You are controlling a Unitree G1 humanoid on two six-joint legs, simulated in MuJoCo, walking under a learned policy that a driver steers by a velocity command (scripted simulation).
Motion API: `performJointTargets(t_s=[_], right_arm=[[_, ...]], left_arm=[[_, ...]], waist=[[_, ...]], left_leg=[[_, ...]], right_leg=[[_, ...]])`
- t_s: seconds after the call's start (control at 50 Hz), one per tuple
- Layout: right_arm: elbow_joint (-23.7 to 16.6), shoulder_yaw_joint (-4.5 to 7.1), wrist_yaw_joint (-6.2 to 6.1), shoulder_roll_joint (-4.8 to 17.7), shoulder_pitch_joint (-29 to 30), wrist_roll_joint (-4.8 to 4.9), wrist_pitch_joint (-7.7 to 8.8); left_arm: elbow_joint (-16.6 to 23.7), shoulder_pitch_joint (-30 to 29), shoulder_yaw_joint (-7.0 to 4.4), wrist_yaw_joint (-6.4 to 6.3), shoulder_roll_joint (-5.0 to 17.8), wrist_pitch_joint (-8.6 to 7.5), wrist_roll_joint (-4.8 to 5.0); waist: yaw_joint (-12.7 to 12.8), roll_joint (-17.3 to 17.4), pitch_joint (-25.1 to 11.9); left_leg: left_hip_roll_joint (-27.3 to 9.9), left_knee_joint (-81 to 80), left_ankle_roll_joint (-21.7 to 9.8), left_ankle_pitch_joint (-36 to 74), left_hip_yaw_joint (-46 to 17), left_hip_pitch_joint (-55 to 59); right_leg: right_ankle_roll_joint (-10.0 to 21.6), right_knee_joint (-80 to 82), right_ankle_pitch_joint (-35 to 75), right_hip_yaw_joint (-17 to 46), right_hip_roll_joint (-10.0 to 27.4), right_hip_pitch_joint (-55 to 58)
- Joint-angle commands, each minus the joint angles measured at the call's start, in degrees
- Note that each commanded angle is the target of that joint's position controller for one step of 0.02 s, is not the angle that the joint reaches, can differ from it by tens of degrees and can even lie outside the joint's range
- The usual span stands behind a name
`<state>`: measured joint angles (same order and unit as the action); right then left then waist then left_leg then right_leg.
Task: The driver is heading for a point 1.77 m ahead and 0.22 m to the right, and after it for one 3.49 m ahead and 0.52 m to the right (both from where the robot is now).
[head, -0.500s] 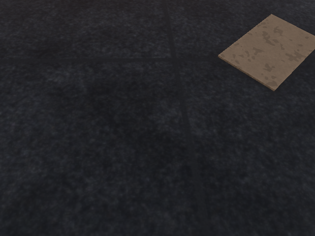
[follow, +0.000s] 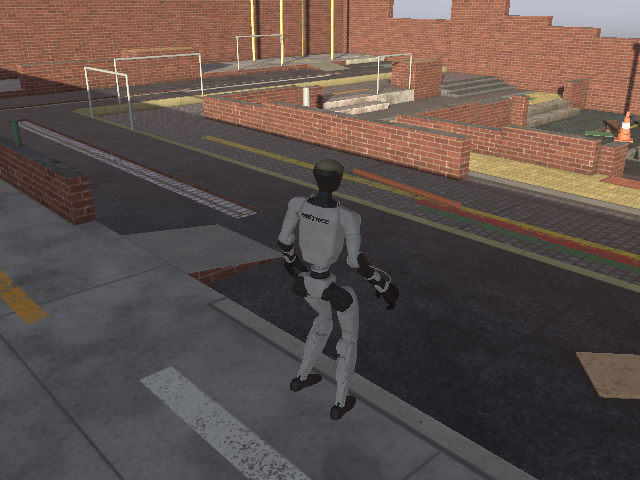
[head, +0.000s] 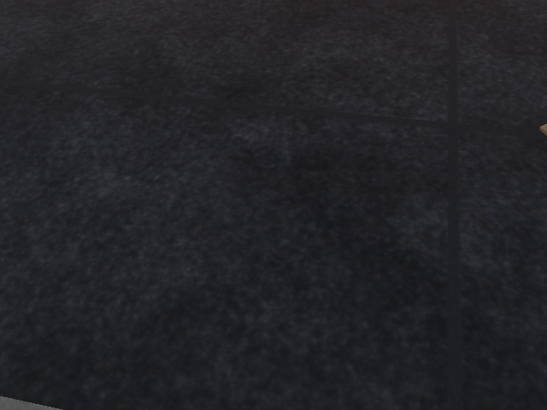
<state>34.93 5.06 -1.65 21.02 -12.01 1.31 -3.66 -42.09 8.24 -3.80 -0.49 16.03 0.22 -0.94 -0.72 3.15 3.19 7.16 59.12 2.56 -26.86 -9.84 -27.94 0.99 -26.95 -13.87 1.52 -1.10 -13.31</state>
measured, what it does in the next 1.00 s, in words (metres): steps on the spot: left foot, then right foot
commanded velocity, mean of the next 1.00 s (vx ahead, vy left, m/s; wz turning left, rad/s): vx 0.00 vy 0.00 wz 0.15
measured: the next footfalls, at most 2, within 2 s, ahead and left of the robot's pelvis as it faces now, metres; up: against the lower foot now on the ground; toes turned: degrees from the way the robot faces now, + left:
left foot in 0.28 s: +0.01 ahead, +0.15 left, +0.00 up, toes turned +4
right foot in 0.52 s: +0.03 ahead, -0.10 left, +0.00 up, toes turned +6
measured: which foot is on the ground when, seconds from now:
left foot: up 0.00-0.26, down 0.28-1.00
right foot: down 0.00-0.28, up 0.30-0.50, down 0.52-1.00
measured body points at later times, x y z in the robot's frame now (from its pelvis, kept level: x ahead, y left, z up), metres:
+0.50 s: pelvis -0.02 +0.04 +0.00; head -0.01 +0.05 +0.45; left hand +0.06 +0.33 -0.13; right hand +0.17 -0.18 -0.10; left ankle -0.03 +0.15 -0.74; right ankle -0.01 -0.10 -0.73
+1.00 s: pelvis -0.02 +0.04 +0.00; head -0.01 +0.04 +0.45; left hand +0.01 +0.30 -0.14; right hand +0.09 -0.21 -0.14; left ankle -0.03 +0.15 -0.74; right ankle -0.01 -0.10 -0.74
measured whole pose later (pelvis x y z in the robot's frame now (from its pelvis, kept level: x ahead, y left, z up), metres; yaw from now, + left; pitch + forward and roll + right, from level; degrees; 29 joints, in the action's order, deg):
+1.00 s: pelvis -0.02 +0.04 +0.00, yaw +7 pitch -2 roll +0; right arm 51.4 2.1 -1.6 13.4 -13.5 -0.4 -0.9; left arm -54.4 13.2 -0.8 -2.4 14.0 0.5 -0.2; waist 0.8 0.0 2.6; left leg 1.7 27.8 -0.6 -15.1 -2.4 -10.6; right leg -1.7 -27.8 -15.7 0.4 1.8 -10.1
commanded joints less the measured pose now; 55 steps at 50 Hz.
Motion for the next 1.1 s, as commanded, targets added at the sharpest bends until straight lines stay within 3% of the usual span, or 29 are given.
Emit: performJointTargets(t_s=[0.02, 0.06, 0.1, 0.14, 0.18, 0.22, 0.26, 0.28, 0.3, 0.32, 0.34, 0.36, 0.4, 0.46, 0.5, 0.54, 0.56, 0.58, 0.64, 0.8, 1.1], right_arm=[[-1.89, 2.44, -0.18, 5.69, -4.03, 0.24, -0.29], [-3.25, 1.57, -0.12, 3.78, -0.85, 0.59, 0.01], [-4.01, 0.82, -0.12, 2.49, 0.88, 0.08, 0.32], [-4.21, -0.11, 0.15, 1.08, 1.07, -0.59, 0.56], [-3.91, -0.60, 0.44, 0.90, 0.78, -0.60, 0.84], [-2.73, -0.47, 0.66, 1.47, -1.35, -0.43, 0.98], [-0.65, -0.50, 0.81, 1.27, -5.33, -0.99, 1.02], [-1.15, -0.23, 0.55, 3.47, -5.28, -1.18, 0.90], [-2.49, 0.75, -0.01, 9.12, -2.81, -1.82, 0.57], [-2.63, -0.44, 0.65, 4.71, -0.87, -2.79, 1.24], [-2.79, -1.37, 1.16, 2.14, 1.17, -3.26, 2.08], [-1.98, -1.64, 1.25, 1.32, 1.98, -3.26, 2.75], [-1.18, -1.73, 1.14, 1.60, 2.89, -2.54, 3.74], [0.15, -2.35, 1.18, -0.04, 4.00, -2.12, 3.72], [1.32, -2.51, 1.34, -0.66, 3.98, -1.53, 3.47], [2.51, -2.27, 1.51, -0.32, 1.00, -2.29, 3.52], [2.71, -2.24, 1.42, -0.36, 0.75, -2.44, 3.20], [3.28, -2.16, 1.23, 0.32, 2.07, -2.46, 3.04], [4.00, -2.17, 0.71, -0.89, 2.52, -2.20, 2.67], [8.45, -1.85, 0.45, -1.71, 0.97, -1.94, 3.10], [17.85, -2.02, -0.46, -2.07, -2.78, -1.51, 3.40]], left_arm=[[5.39, -5.80, -0.99, -1.14, 6.67, -0.27, 0.70], [4.62, -2.54, -1.01, -1.42, 7.00, 0.31, 0.21], [3.90, -0.47, -1.28, -1.41, 8.08, 0.70, 0.18], [3.69, -1.14, -1.68, -0.99, 9.51, 0.92, 0.65], [3.15, -1.11, -2.03, -0.50, 10.90, 1.14, 1.22], [2.20, -0.62, -1.90, -0.26, 11.19, 1.27, 1.96], [0.89, 0.18, -1.09, -0.15, 9.59, 1.09, 2.88], [-0.04, 2.64, -0.26, 0.17, 7.43, 0.41, 2.04], [1.12, 4.27, 1.02, 0.73, 3.52, -0.55, -0.38], [2.02, -0.80, 0.93, 0.11, 4.66, -0.58, -0.09], [2.01, -1.90, 0.49, -0.19, 6.39, -0.26, 0.45], [1.47, -1.82, 0.51, -0.36, 5.85, -0.01, 0.57], [0.24, -0.39, 0.15, -0.74, 6.67, 0.65, 0.34], [-1.39, 2.97, 0.71, -0.32, 5.05, 0.52, 0.85], [-2.06, 3.84, 1.14, -0.11, 4.68, 0.24, 0.35], [-1.86, 3.51, 0.68, -0.19, 8.64, 0.27, 0.10], [-2.82, 2.82, 0.22, -0.10, 9.52, 0.19, 0.82], [-2.79, 2.61, 0.69, 0.04, 7.34, 0.00, 0.81], [-4.18, 2.91, 1.11, -0.43, 6.04, -0.64, 0.47], [-7.04, 4.84, 1.39, -1.74, 5.77, -0.42, 0.55], [-12.76, 7.03, 1.80, -2.29, 4.07, -0.11, 0.83]], waist=[[-1.28, -11.21, -2.25], [1.26, -11.54, -2.55], [2.83, -12.19, -3.86], [2.97, -12.68, -5.04], [3.31, -13.75, -5.53], [2.40, -13.26, -5.86], [-0.01, -11.52, -5.88], [0.60, -7.38, -7.54], [4.14, 8.01, -9.04], [0.85, 9.77, -7.93], [0.81, 7.56, -5.79], [1.13, 7.81, -5.25], [0.81, 8.05, -3.94], [2.13, 5.21, -5.23], [2.92, 2.95, -5.39], [0.10, -2.61, -4.06], [-0.47, -6.45, -2.31], [0.99, -5.32, -1.45], [1.09, -5.35, -2.29], [1.78, -2.95, -2.01], [1.48, -2.98, -0.72]], left_leg=[[-3.67, 13.06, 2.79, 2.30, 2.15, -6.08], [-4.37, 7.66, 3.61, 3.07, 3.87, -6.65], [-5.52, 0.61, 4.05, 1.77, 4.11, -5.68], [-7.10, -7.77, 3.75, 0.21, 6.15, -0.31], [-7.22, -15.08, 3.25, -0.14, 8.90, 5.41], [-6.62, -24.06, 2.19, 4.89, 10.25, 10.16], [-5.81, -39.56, -0.68, 17.69, 10.94, 19.87], [-9.90, -40.66, -2.41, 25.85, 4.99, 26.97], [-20.59, -37.93, -7.73, 39.16, -7.26, 29.25], [-23.60, -39.76, -14.04, 33.39, -9.42, 20.85], [-21.66, -41.03, -14.65, 27.23, -8.30, 19.20], [-19.67, -41.04, -13.31, 24.13, -6.77, 19.30], [-19.15, -40.10, -12.45, 28.27, -6.05, 19.40], [-17.81, -37.67, -12.30, 34.91, -3.60, 18.48], [-15.39, -36.69, -9.93, 30.13, -1.90, 17.02], [-11.07, -36.83, -6.77, 16.85, -0.27, 15.51], [-9.31, -37.40, -5.58, 13.75, 1.76, 16.43], [-9.22, -36.40, -5.04, 13.07, 2.00, 16.76], [-8.92, -35.60, -5.06, 17.36, 2.90, 17.03], [-8.47, -36.34, -4.35, 17.95, 3.62, 16.28], [-7.91, -36.51, -3.58, 20.38, 4.97, 16.96]], right_leg=[[10.59, 9.83, 13.89, 9.99, 14.16, 3.85], [11.82, 9.78, 14.17, 8.62, 13.53, 7.16], [12.85, 8.86, 15.82, 9.09, 14.83, 10.98], [12.86, 8.06, 17.28, 7.81, 15.27, 10.25], [12.97, 7.59, 19.69, 7.05, 15.63, 7.97], [12.48, 5.73, 21.81, 7.15, 15.75, 7.33], [8.97, 2.88, 20.39, 5.58, 14.22, 3.38], [4.23, 0.08, 12.99, 3.58, 11.93, -1.08], [-1.60, -7.08, -3.55, -3.11, 5.26, -7.44], [-3.43, -8.58, -14.57, -2.01, 4.13, -6.15], [-3.98, -11.04, -14.52, -1.06, 4.56, -5.92], [-4.11, -11.25, -12.90, -0.71, 4.40, -6.49], [-4.86, -13.01, -11.91, 0.84, 4.98, -7.33], [-5.16, -9.77, -8.78, 0.25, 4.96, -3.15], [-4.72, 0.49, 5.62, -0.10, 4.80, 2.55], [-3.05, 1.71, 14.18, 1.46, 6.58, 4.13], [-1.56, 1.23, 7.68, 1.20, 5.60, 0.30], [-1.32, 2.47, 5.62, 1.26, 5.32, -0.26], [-2.15, 3.35, 6.84, 1.35, 5.30, 1.10], [-2.06, 3.22, 4.69, 0.75, 4.77, 2.23], [-1.82, 3.90, 5.27, -0.23, 3.59, 2.20]])
Keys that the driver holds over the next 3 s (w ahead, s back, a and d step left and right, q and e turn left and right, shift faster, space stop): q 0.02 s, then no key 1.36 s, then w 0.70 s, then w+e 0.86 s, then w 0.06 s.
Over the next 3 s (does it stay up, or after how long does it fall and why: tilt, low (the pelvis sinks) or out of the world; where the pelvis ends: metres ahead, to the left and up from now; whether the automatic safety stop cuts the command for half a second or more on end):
stays up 0.75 -0.01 -0.16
